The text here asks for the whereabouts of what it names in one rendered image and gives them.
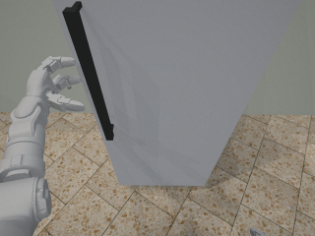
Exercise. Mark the handle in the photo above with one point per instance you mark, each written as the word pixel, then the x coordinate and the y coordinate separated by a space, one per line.
pixel 77 32

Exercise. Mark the fridge door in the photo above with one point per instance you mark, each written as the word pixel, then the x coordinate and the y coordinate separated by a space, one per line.
pixel 175 76

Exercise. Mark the left robot upper arm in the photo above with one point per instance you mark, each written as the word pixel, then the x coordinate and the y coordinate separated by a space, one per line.
pixel 24 203

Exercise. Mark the left robot forearm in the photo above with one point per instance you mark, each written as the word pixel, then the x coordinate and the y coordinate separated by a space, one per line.
pixel 25 144

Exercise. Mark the left robot hand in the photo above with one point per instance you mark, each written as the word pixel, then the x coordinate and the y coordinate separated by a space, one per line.
pixel 40 84

